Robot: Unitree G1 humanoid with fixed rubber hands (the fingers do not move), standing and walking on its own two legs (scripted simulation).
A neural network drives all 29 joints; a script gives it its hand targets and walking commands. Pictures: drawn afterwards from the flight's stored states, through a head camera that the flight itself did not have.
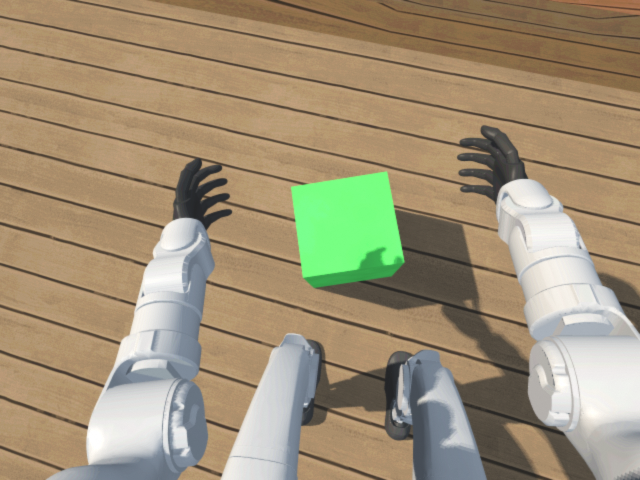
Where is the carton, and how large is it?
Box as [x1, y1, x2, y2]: [291, 171, 404, 287]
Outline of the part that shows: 386,171 291,187 303,277 313,287 390,276 404,262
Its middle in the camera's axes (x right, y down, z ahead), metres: +0.06 +0.00 +0.93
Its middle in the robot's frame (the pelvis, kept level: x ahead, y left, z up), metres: +0.49 +0.06 -0.53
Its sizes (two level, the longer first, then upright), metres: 0.210 0.200 0.250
